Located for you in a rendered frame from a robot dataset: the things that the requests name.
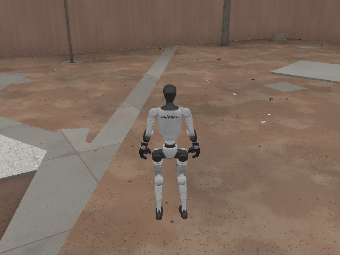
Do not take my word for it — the robot right upper arm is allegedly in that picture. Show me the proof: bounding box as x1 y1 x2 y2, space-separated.
181 107 195 137

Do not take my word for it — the left robot hand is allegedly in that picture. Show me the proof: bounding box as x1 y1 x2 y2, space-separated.
139 148 151 159

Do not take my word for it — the robot left upper arm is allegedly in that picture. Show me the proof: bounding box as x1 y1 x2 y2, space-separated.
145 107 159 137

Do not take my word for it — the robot right shin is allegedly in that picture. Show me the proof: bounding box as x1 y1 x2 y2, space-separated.
178 176 187 212

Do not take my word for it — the robot left forearm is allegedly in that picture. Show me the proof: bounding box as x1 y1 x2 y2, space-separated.
140 129 150 150

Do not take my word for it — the robot right foot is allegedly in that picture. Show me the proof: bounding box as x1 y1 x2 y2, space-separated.
179 205 188 219

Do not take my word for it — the right robot hand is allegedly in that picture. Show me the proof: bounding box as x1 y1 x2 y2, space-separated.
188 147 200 158

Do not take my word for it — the robot right forearm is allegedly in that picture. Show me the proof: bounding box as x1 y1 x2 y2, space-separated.
190 129 199 149

